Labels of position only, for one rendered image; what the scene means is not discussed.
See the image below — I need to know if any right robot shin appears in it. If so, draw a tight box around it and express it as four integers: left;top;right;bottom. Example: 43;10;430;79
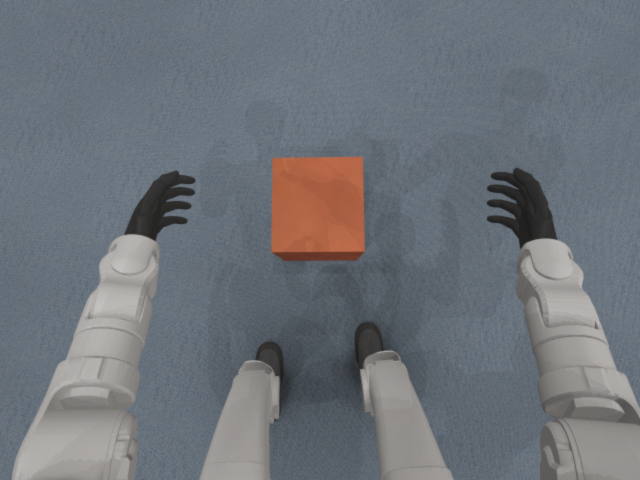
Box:
363;351;409;377

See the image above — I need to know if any left robot shin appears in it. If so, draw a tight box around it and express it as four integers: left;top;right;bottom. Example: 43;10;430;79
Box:
232;360;275;385

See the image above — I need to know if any left robot upper arm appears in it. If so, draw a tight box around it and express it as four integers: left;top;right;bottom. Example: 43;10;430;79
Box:
19;409;138;480

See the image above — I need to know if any robot right forearm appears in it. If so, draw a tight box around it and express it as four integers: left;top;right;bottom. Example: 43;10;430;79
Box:
515;238;640;426

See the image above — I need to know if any carton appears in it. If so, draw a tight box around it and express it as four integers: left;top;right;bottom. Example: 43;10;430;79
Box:
271;157;365;261

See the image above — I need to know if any right robot upper arm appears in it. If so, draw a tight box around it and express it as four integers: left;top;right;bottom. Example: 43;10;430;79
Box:
540;418;640;480

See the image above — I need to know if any right robot hand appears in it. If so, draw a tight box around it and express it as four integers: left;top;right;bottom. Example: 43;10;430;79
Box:
487;168;557;248

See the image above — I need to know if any robot shin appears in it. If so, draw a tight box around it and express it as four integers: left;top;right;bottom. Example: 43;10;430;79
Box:
232;360;275;385
363;351;409;377

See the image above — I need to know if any left robot hand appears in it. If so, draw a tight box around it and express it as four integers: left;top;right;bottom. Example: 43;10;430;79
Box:
124;171;196;241

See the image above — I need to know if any robot left forearm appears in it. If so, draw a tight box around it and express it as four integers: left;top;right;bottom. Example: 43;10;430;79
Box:
12;234;160;480

